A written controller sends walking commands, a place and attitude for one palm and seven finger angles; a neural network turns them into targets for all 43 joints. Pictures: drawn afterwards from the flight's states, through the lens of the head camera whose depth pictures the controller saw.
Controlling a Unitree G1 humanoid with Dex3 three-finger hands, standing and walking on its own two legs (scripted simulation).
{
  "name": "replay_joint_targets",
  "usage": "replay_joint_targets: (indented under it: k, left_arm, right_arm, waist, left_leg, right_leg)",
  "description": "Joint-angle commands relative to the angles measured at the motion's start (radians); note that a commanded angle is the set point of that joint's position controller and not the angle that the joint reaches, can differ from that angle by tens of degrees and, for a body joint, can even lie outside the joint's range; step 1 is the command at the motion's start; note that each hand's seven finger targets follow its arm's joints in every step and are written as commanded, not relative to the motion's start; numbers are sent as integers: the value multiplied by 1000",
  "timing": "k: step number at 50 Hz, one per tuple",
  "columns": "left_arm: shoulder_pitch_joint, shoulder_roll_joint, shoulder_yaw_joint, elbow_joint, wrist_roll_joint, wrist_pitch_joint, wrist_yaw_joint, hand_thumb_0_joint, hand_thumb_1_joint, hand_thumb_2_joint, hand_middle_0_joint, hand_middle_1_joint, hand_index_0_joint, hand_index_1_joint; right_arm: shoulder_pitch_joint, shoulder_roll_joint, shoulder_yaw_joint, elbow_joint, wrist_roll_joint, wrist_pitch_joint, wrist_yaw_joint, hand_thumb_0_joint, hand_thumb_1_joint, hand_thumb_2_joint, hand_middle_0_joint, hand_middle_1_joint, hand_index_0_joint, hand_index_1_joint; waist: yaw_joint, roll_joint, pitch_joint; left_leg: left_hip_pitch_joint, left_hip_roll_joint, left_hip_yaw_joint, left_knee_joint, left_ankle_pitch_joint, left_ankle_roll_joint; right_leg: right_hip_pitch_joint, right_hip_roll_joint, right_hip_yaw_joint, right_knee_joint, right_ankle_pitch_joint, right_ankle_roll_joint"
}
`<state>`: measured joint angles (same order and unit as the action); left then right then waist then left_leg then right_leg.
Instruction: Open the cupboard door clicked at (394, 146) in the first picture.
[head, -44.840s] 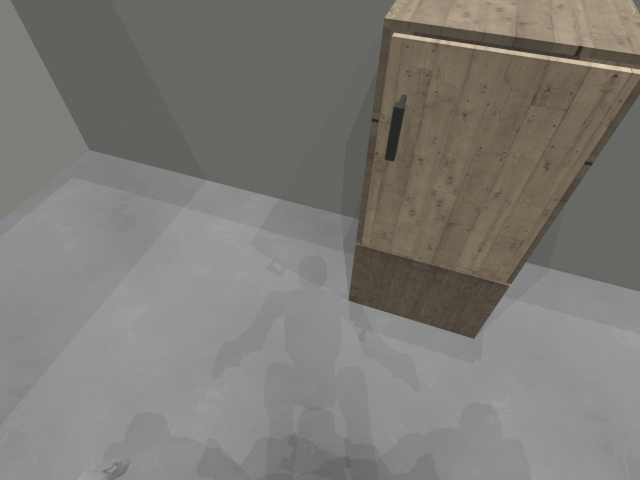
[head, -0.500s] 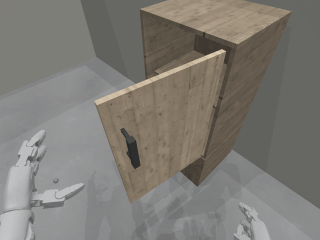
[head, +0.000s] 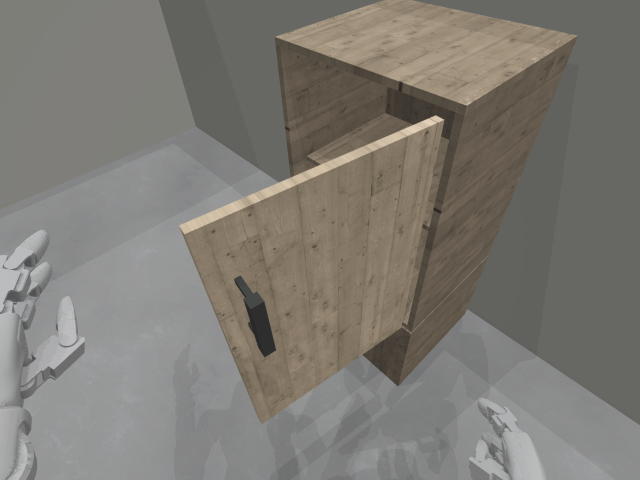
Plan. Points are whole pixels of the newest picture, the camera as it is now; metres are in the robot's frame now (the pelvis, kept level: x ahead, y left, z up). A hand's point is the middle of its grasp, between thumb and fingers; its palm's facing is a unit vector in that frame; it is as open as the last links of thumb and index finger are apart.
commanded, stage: draw the hand back to the body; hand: left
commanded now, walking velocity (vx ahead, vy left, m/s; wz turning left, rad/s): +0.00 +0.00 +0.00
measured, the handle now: (254, 316) +0.33 +0.15 +0.01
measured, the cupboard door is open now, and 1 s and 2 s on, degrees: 81 81 81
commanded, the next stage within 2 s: step back with the hand held close in 0.24 s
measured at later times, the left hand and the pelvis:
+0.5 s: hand (66, 352) +0.18 +0.26 +0.16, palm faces +0.43 -0.78 -0.45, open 7.4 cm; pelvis -0.02 +0.00 +0.00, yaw -1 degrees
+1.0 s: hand out of the picture +0.10 +0.29 +0.15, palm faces +0.44 -0.75 -0.49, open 7.4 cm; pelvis -0.11 +0.02 -0.02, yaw +0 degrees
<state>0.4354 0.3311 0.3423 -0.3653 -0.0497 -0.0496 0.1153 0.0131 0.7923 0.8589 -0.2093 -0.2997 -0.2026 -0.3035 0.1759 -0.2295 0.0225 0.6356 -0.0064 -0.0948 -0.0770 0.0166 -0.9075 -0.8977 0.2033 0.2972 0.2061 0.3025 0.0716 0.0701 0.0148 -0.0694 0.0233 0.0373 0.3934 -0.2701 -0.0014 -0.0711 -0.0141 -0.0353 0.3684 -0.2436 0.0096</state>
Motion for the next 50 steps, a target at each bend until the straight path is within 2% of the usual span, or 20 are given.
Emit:
replay_joint_targets:
  k: [1, 2, 8, 9, 12, 17, 18, 19, 20, 22, 23, 24, 28, 30, 33, 36, 40, 44, 47, 50]
  left_arm:
    - [-79, 188, 109, -201, 1, -65, 14, 0, 900, 900, -200, -300, -200, -300]
    - [-80, 193, 116, -207, 2, -68, 16, 0, 900, 900, -200, -300, -200, -300]
    - [-97, 206, 122, -209, 3, -74, 21, 0, 900, 900, -200, -300, -200, -300]
    - [-87, 197, 120, -201, -1, -76, 20, 0, 900, 900, -200, -300, -200, -300]
    - [-95, 190, 112, -201, 2, -82, 19, 0, 900, 900, -200, -300, -200, -300]
    - [-91, 189, 113, -188, 1, -91, 18, 0, 900, 900, -200, -300, -200, -300]
    - [-135, 213, 118, -300, 0, -103, 20, 0, 900, 900, -200, -300, -200, -300]
    - [-176, 320, 233, -323, 4, -137, 26, 0, 900, 900, -200, -300, -200, -300]
    - [-53, 252, 191, -221, 4, -134, 18, 0, 900, 900, -200, -300, -200, -300]
    - [16, 211, 154, -208, 4, -138, 10, 0, 900, 900, -200, -300, -200, -300]
    - [25, 214, 157, -218, 6, -144, 11, 0, 900, 900, -200, -300, -200, -300]
    - [47, 209, 154, -211, 3, -147, 13, 0, 900, 900, -200, -300, -200, -300]
    - [89, 247, 187, -238, -1, -148, 23, 0, 900, 900, -200, -300, -200, -300]
    - [101, 250, 190, -259, -2, -147, 26, 0, 900, 900, -200, -300, -200, -300]
    - [102, 271, 206, -298, 2, -151, 34, 0, 900, 900, -200, -300, -200, -300]
    - [111, 259, 199, -302, 5, -155, 41, 0, 900, 900, -200, -300, -200, -300]
    - [95, 251, 201, -321, 17, -177, 50, 0, 900, 900, -200, -300, -200, -300]
    - [68, 235, 204, -330, 38, -203, 54, 0, 900, 900, -200, -300, -200, -300]
    - [51, 234, 218, -333, 50, -221, 56, 0, 900, 900, -200, -300, -200, -300]
    - [40, 235, 215, -340, 50, -230, 55, 0, 900, 900, -200, -300, -200, -300]
  right_arm:
    - [-111, -98, -43, -156, -4, -49, -8, 0, -900, -900, 200, 300, 200, 300]
    - [-112, -95, -42, -156, -5, -51, -9, 0, -900, -900, 200, 300, 200, 300]
    - [-123, -92, -39, -146, -5, -60, -14, 0, -900, -900, 200, 300, 200, 300]
    - [-125, -90, -40, -146, -5, -62, -15, 0, -900, -900, 200, 300, 200, 300]
    - [-125, -90, -42, -142, -3, -67, -14, 0, -900, -900, 200, 300, 200, 300]
    - [-126, -93, -46, -138, -4, -74, -15, 0, -900, -900, 200, 300, 200, 300]
    - [-139, -90, -41, -152, -3, -82, -14, 0, -900, -900, 200, 300, 200, 300]
    - [-134, -117, -43, -182, 6, -58, -16, 0, -900, -900, 200, 300, 200, 300]
    - [-122, -107, -46, -164, 0, -38, -17, 0, -900, -900, 200, 300, 200, 300]
    - [-118, -112, -54, -178, 0, -12, -12, 0, -900, -900, 200, 300, 200, 300]
    - [-124, -117, -58, -182, 0, -3, -15, 0, -900, -900, 200, 300, 200, 300]
    - [-117, -118, -59, -187, 2, 5, -16, 0, -900, -900, 200, 300, 200, 300]
    - [-119, -120, -70, -211, 9, 34, -23, 0, -900, -900, 200, 300, 200, 300]
    - [-116, -118, -74, -226, 15, 45, -24, 0, -900, -900, 200, 300, 200, 300]
    - [-122, -122, -77, -237, 14, 50, -27, 0, -900, -900, 200, 300, 200, 300]
    - [-113, -121, -77, -246, 18, 49, -25, 0, -900, -900, 200, 300, 200, 300]
    - [-99, -129, -78, -252, 19, 31, -24, 0, -900, -900, 200, 300, 200, 300]
    - [-91, -137, -78, -257, 18, 3, -23, 0, -900, -900, 200, 300, 200, 300]
    - [-75, -140, -83, -250, 13, -21, -22, 0, -900, -900, 200, 300, 200, 300]
    - [-58, -131, -84, -240, 11, -38, -19, 0, -900, -900, 200, 300, 200, 300]
  waist:
    - [-2, -12, -110]
    - [0, -29, -115]
    - [0, 0, -85]
    - [-1, -18, -76]
    - [-3, 9, -66]
    - [-2, -25, -62]
    - [5, 23, -99]
    - [-50, -25, -8]
    - [-52, -79, -30]
    - [-56, -102, -63]
    - [-55, -47, -82]
    - [-58, -35, -107]
    - [-55, -47, -186]
    - [-56, -58, -195]
    - [-53, -17, -189]
    - [-55, -20, -142]
    - [-61, 7, -101]
    - [-63, 60, -57]
    - [-65, 62, -62]
    - [-74, -26, -55]
  left_leg:
    - [26, 3, 12, -27, 385, 21]
    - [24, 1, 11, -28, 375, 20]
    - [11, -5, 8, -37, 323, 18]
    - [14, -2, 9, -38, 314, 20]
    - [19, -4, 13, -45, 278, 19]
    - [14, -3, 7, -57, 250, 20]
    - [26, -8, 2, -51, 257, 20]
    - [-58, 7, 1, -6, 186, 33]
    - [-62, 4, -9, 8, 166, 31]
    - [-70, 8, -3, 14, 179, 27]
    - [-74, 10, -3, 9, 217, 27]
    - [-73, 17, -7, 3, 258, 24]
    - [-71, 36, -10, 5, 374, 21]
    - [-82, 42, -7, 8, 395, 20]
    - [-134, 45, -20, -3, 362, 22]
    - [-217, 58, -33, -33, 220, 32]
    - [-374, 73, -60, -78, -58, 55]
    - [-582, 114, -116, -135, -330, 92]
    - [-651, 129, -135, -118, -402, 107]
    - [-606, 86, -107, -18, -399, 91]
  right_leg:
    - [32, 12, -1, -26, 331, -13]
    - [36, 14, -4, -26, 326, -13]
    - [33, 14, -1, -42, 285, -18]
    - [21, 14, 0, -47, 281, -14]
    - [6, 17, 1, -58, 239, -15]
    - [8, 19, 0, -65, 208, -14]
    - [30, 15, 5, -60, 219, -17]
    - [-99, -27, 100, -111, 292, -21]
    - [-95, -47, 93, -109, 300, -22]
    - [-96, -54, 90, -98, 313, -19]
    - [-79, -55, 79, -77, 352, -19]
    - [-66, -49, 71, -55, 376, -17]
    - [-29, -41, 48, 3, 464, -6]
    - [-29, -35, 46, 24, 481, -1]
    - [-22, -29, 45, 48, 442, 0]
    - [-36, -17, 50, 59, 314, 6]
    - [-2, -7, 62, 92, 178, 9]
    - [66, 16, 58, 188, 77, 15]
    - [83, 24, 70, 243, 70, 15]
    - [-20, -6, 135, 170, -6, -2]
